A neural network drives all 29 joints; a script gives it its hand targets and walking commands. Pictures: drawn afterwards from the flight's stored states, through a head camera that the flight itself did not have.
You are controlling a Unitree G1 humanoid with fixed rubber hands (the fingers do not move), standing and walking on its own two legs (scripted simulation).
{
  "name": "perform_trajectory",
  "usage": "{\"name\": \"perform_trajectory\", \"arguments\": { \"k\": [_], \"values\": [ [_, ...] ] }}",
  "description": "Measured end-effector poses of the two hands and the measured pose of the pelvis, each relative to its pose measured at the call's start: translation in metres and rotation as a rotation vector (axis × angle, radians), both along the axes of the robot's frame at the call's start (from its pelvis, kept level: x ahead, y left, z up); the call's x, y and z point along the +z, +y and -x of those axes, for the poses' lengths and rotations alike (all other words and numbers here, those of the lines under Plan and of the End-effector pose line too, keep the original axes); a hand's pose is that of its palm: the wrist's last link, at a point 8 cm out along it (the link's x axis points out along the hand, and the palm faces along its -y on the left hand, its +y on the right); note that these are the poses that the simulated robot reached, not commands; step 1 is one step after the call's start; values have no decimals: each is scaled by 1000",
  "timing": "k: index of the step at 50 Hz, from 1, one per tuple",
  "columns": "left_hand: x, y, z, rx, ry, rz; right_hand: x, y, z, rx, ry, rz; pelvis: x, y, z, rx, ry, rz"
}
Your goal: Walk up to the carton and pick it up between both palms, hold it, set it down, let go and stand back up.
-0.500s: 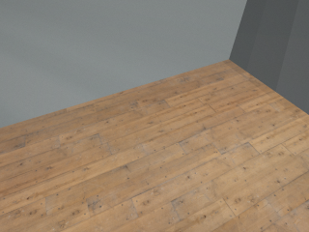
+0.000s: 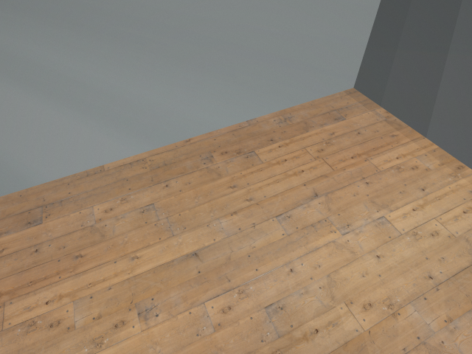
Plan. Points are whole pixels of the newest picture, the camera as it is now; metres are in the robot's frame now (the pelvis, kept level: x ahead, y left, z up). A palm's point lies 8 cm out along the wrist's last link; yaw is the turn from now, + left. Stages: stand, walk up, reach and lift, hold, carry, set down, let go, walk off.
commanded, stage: stand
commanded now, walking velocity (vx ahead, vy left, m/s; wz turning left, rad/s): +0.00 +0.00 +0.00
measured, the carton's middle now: out of the picture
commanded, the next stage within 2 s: none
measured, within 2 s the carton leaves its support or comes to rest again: neither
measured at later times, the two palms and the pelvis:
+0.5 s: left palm out of the picture +0.01 +0.22 -0.14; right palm out of the picture +0.02 -0.22 -0.14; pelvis +0.00 +0.00 +0.00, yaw +0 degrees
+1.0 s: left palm out of the picture +0.00 +0.22 -0.14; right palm out of the picture +0.00 -0.22 -0.14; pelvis +0.00 +0.00 +0.00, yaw +0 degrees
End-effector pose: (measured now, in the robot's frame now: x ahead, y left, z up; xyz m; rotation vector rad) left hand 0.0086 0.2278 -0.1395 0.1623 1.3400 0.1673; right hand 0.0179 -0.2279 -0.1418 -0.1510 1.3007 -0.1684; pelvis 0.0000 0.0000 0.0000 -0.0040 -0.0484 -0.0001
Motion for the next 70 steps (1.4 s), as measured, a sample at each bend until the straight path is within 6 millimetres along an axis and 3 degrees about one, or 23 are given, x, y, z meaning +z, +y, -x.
{"name": "perform_trajectory", "arguments": {
  "k": [16,49,70],
  "values": [
    [-2,-4,-7,9,-10,11,1,2,-3,1,6,-1,1,-1,-5,3,-3,1],
    [-2,-4,9,7,38,13,0,9,15,-23,56,-6,2,3,-3,-5,-7,-1],
    [-2,-2,2,14,31,12,-1,14,2,-15,40,-13,2,5,-8,-5,0,-2]
  ]
}}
